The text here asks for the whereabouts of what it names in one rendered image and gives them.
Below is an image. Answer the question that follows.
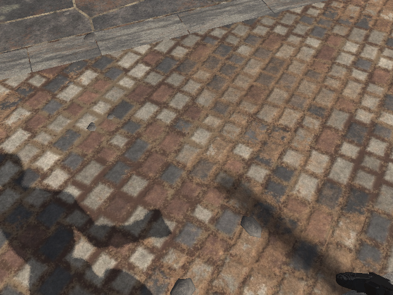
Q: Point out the robot right hand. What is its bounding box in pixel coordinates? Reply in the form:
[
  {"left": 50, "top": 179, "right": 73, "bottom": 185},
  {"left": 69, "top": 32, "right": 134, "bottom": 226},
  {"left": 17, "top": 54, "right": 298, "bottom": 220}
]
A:
[{"left": 336, "top": 272, "right": 393, "bottom": 295}]

